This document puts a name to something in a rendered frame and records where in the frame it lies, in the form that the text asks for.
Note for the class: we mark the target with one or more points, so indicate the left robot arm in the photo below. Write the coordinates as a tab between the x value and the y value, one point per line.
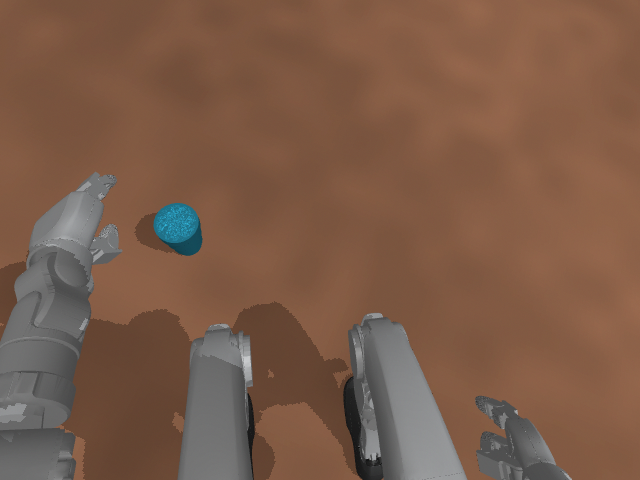
39	350

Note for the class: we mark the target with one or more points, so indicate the right robot arm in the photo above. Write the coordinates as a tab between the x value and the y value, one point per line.
544	471

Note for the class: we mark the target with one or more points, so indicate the left robot hand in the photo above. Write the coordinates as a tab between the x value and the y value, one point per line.
77	216

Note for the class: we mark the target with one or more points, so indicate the right robot foot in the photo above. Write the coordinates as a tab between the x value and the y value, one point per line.
366	469

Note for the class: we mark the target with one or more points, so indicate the right robot hand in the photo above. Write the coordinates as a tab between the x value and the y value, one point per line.
506	459

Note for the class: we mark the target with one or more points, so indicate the cup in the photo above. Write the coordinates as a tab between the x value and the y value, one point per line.
178	226

